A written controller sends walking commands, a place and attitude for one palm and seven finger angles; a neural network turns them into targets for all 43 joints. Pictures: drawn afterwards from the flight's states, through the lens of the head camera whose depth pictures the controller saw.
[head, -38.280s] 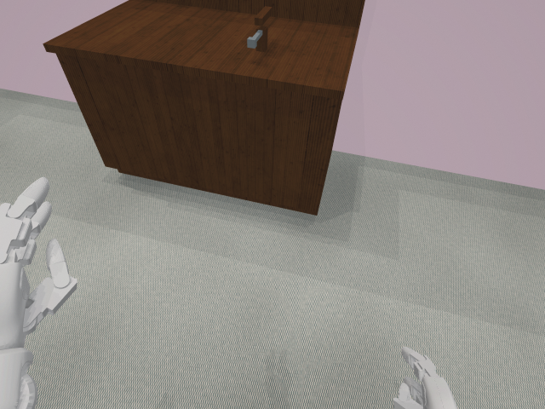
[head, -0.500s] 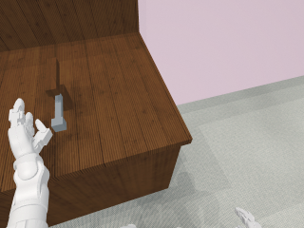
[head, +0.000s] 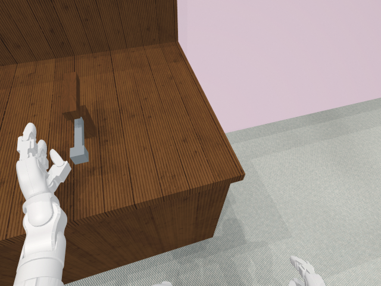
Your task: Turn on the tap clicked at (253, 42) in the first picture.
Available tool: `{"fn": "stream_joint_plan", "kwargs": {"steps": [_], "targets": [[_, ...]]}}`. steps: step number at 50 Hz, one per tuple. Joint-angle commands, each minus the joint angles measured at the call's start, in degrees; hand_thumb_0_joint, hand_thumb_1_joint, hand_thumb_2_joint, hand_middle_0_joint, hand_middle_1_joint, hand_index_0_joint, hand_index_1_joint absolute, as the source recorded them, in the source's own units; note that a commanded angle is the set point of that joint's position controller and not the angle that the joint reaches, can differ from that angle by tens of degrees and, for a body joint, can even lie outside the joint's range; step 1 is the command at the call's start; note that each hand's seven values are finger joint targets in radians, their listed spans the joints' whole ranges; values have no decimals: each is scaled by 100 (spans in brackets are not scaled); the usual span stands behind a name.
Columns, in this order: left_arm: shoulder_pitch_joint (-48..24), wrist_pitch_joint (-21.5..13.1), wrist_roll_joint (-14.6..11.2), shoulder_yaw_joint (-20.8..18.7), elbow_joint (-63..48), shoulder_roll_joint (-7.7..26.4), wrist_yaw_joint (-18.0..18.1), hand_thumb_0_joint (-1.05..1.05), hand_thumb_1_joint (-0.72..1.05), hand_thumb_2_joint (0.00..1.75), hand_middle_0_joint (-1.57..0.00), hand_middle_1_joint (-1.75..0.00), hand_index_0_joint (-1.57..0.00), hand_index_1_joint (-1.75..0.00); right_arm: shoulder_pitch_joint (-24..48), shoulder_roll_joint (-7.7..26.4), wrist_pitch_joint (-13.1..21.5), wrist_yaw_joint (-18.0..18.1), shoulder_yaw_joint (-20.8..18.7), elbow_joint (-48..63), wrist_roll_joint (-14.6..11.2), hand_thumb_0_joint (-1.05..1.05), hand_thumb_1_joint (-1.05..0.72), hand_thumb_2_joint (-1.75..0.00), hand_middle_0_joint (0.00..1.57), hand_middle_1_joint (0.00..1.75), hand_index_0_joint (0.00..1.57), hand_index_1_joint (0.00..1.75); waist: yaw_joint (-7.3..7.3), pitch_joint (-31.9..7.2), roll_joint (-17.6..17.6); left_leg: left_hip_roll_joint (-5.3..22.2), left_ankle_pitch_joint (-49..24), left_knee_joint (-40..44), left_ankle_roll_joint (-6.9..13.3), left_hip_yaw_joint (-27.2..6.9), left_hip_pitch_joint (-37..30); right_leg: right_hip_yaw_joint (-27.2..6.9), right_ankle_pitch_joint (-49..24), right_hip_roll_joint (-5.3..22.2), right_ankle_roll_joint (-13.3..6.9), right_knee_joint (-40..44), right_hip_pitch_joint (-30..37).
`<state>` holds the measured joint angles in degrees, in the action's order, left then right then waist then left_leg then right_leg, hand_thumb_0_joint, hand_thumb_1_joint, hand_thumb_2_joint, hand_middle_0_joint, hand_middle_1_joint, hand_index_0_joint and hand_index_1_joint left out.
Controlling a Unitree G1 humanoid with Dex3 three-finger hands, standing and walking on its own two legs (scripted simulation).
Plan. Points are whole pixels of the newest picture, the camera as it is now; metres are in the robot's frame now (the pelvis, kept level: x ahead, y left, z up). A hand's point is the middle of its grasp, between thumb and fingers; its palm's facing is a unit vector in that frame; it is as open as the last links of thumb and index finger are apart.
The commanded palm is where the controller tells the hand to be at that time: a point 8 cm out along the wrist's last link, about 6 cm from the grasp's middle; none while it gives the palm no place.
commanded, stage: push the lever round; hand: left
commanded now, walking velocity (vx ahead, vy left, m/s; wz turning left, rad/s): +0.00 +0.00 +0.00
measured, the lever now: (79, 154) +0.36 +0.26 +0.06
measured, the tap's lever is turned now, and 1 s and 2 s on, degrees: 0 21 47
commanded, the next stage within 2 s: none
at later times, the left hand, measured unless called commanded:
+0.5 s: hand (85, 161) +0.35 +0.25 +0.05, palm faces +0.52 -0.85 -0.09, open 7.9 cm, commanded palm +0.31 +0.28 +0.06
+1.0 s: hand (101, 159) +0.35 +0.22 +0.06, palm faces +0.58 -0.81 -0.08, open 7.7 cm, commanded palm +0.31 +0.25 +0.06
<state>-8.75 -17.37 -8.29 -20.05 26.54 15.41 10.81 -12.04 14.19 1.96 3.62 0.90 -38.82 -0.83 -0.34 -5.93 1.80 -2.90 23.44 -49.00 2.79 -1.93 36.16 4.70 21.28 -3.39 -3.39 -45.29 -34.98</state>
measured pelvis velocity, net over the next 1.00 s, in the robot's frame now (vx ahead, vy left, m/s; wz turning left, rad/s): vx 0.01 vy -0.01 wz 0.00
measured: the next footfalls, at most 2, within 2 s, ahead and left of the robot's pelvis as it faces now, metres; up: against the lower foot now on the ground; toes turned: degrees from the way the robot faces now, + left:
none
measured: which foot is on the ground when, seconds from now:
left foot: down 0.00-1.00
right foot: down 0.00-1.00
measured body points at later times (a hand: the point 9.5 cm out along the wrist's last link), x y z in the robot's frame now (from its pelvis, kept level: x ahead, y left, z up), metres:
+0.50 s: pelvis +0.00 +0.00 +0.00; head +0.05 +0.00 +0.45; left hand +0.32 +0.29 +0.06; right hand +0.13 -0.25 -0.11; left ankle +0.00 +0.08 -0.70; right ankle +0.01 -0.09 -0.70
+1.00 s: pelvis +0.01 -0.01 +0.00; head +0.05 -0.02 +0.45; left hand +0.32 +0.26 +0.06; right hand +0.14 -0.26 -0.11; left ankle +0.00 +0.08 -0.70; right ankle +0.01 -0.09 -0.70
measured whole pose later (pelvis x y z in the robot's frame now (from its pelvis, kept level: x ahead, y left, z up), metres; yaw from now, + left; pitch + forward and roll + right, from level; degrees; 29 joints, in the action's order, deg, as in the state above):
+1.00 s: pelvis +0.01 -0.01 +0.00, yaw +0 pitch +11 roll -1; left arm -9.8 -15.6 -3.5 -12.6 25.0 8.1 24.3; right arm -12.1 14.0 -0.7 2.0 0.0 -38.8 0.4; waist -0.6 -7.0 2.0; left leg -2.7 23.9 -48.6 2.0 -2.0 35.4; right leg 4.7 22.2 -3.6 -4.3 -45.9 -34.7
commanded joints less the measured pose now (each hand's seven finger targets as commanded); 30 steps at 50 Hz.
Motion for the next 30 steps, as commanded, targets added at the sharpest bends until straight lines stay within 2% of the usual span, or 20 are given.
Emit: {"fn": "stream_joint_plan", "kwargs": {"steps": [1, 2, 5, 6, 7, 8, 10, 11, 12, 15, 16, 18, 20, 21, 23, 25, 26, 27, 28, 30], "targets": [[-1436, -271, 13, -283, -1011, 1241, 3, 0, 90, 90, -15, -15, -15, -15, 70, 867, 217, 71, -328, 664, -17, 0, -90, -90, 20, 30, 20, 30, -53, -1376, 119, 200, -1370, 743, -234, -310, -665, -407, -1106, 165, 122, 593, 880], [-1579, -284, 30, 7, -1229, 983, 10, 0, 90, 90, -15, -15, -15, -15, 72, 840, 226, 46, -312, 734, -15, 0, -90, -90, 20, 30, 20, 30, -102, -1525, 269, 189, -1468, 741, -255, -316, -788, -386, -1157, 179, 125, 548, 854], [-1574, -304, 83, -43, -1239, 1024, 154, 0, 90, 90, -15, -15, -15, -15, 63, 836, 219, 16, -326, 726, 17, 0, -90, -90, 20, 30, 20, 30, -104, -1515, 187, 209, -1578, 699, -285, -327, -812, -375, -1212, 157, 128, 529, 801], [-1613, -321, 146, -198, -1156, 1196, 232, 0, 90, 90, -15, -15, -15, -15, 42, 849, 198, 23, -326, 666, 21, 0, -90, -90, 20, 30, 20, 30, -91, -1450, 128, 215, -1535, 700, -298, -378, -737, -372, -1150, 152, 116, 516, 797], [-1695, -334, 157, -49, -1183, 1020, 267, 0, 90, 90, -15, -15, -15, -15, 58, 824, 188, 5, -320, 703, 34, 0, -90, -90, 20, 30, 20, 30, -113, -1487, 122, 204, -1495, 695, -285, -340, -729, -372, -1151, 159, 132, 496, 791], [-1735, -356, 186, -55, -1206, 1065, 292, 0, 90, 90, -15, -15, -15, -15, 70, 828, 186, -2, -327, 716, 32, 0, -90, -90, 20, 30, 20, 30, -119, -1483, 89, 209, -1505, 691, -292, -348, -712, -380, -1165, 155, 123, 498, 802], [-1694, -367, 212, 97, -1305, 929, 320, 0, 90, 90, -15, -15, -15, -15, 70, 825, 185, -20, -334, 741, 48, 0, -90, -90, 20, 30, 20, 30, -129, -1602, 190, 199, -1603, 660, -285, -308, -806, -397, -1262, 163, 129, 492, 833], [-1642, -360, 267, -117, -1247, 1143, 378, 0, 90, 90, -15, -15, -15, -15, 65, 827, 159, -9, -343, 680, 42, 0, -90, -90, 20, 30, 20, 30, -94, -1518, 337, 215, -1586, 659, -303, -331, -778, -398, -1203, 160, 108, 493, 794], [-1715, -344, 262, 96, -1268, 927, 378, 0, 90, 90, -15, -15, -15, -15, 49, 817, 143, -19, -319, 716, 56, 0, -90, -90, 20, 30, 20, 30, -139, -1569, 242, 203, -1666, 661, -297, -325, -804, -387, -1291, 165, 119, 472, 819], [-1703, -316, 218, 115, -1242, 900, 391, 0, 90, 90, -15, -15, -15, -15, 66, 821, 138, -14, -334, 715, 51, 0, -90, -90, 20, 30, 20, 30, -159, -1583, 36, 201, -1589, 641, -264, -292, -745, -417, -1332, 165, 141, 517, 885], [-1711, -307, 253, -56, -1152, 1062, 428, 0, 90, 90, -15, -15, -15, -15, 72, 821, 119, 5, -331, 658, 36, 0, -90, -90, 20, 30, 20, 30, -132, -1475, 153, 209, -1478, 660, -275, -317, -677, -420, -1213, 163, 123, 527, 849], [-1927, -327, 261, 191, -1210, 864, 427, 0, 90, 90, -15, -15, -15, -15, 96, 799, 125, -1, -313, 688, 31, 0, -90, -90, 20, 30, 20, 30, -183, -1493, 124, 206, -1380, 670, -260, -323, -689, -425, -1142, 167, 127, 529, 810], [-1875, -345, 245, 215, -1247, 818, 451, 0, 90, 90, -15, -15, -15, -15, 88, 805, 137, -8, -332, 694, 54, 0, -90, -90, 20, 30, 20, 30, -167, -1605, 131, 194, -1490, 646, -248, -283, -764, -438, -1274, 166, 135, 534, 881], [-1763, -347, 277, 58, -1208, 952, 492, 0, 90, 90, -15, -15, -15, -15, 56, 818, 123, -6, -332, 657, 57, 0, -90, -90, 20, 30, 20, 30, -114, -1603, 147, 202, -1523, 652, -265, -324, -749, -421, -1263, 164, 119, 517, 902], [-1851, -343, 277, 234, -1237, 796, 498, 0, 90, 90, -15, -15, -15, -15, 72, 797, 116, -27, -325, 695, 59, 0, -90, -90, 20, 30, 20, 30, -173, -1663, 111, 195, -1516, 631, -246, -293, -753, -438, -1304, 170, 142, 512, 905], [-1946, -328, 297, 227, -1122, 823, 527, 0, 90, 90, -15, -15, -15, -15, 94, 791, 107, -21, -310, 686, 53, 0, -90, -90, 20, 30, 20, 30, -166, -1517, 137, 186, -1388, 662, -240, -279, -641, -451, -1225, 176, 133, 544, 889], [-1930, -333, 339, 42, -1118, 995, 586, 0, 90, 90, -15, -15, -15, -15, 78, 798, 91, -14, -321, 650, 53, 0, -90, -90, 20, 30, 20, 30, -131, -1498, 221, 188, -1375, 656, -246, -295, -639, -455, -1189, 175, 120, 541, 900], [-1940, -341, 326, 246, -1202, 763, 594, 0, 90, 90, -15, -15, -15, -15, 72, 778, 93, -32, -319, 702, 68, 0, -90, -90, 20, 30, 20, 30, -166, -1641, 110, 174, -1430, 641, -208, -254, -711, -456, -1294, 184, 147, 533, 961], [-1780, -337, 308, 132, -1176, 854, 604, 0, 90, 90, -15, -15, -15, -15, 72, 787, 97, -37, -336, 716, 65, 0, -90, -90, 20, 30, 20, 30, -103, -1711, 54, 179, -1490, 640, -210, -251, -679, -471, -1377, 179, 138, 534, 1047], [-1827, -336, 311, 238, -1179, 766, 615, 0, 90, 90, -15, -15, -15, -15, 71, 782, 82, -51, -325, 721, 67, 0, -90, -90, 20, 30, 20, 30, -151, -1636, -11, 182, -1530, 638, -211, -237, -667, -473, -1452, 180, 145, 539, 1051]]}}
